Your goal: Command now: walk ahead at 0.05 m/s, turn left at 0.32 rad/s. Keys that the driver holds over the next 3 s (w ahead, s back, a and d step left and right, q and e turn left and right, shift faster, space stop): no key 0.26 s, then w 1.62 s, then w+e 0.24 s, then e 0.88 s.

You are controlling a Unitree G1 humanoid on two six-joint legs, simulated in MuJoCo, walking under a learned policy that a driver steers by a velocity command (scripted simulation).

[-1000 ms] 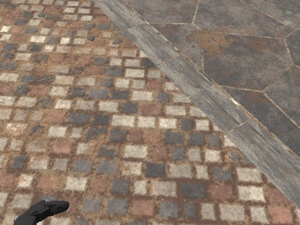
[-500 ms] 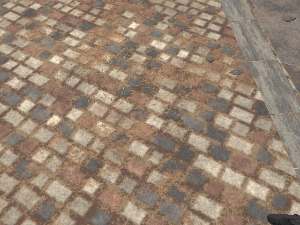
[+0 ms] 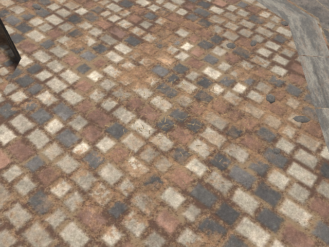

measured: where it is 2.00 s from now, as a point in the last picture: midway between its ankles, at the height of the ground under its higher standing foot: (148, 162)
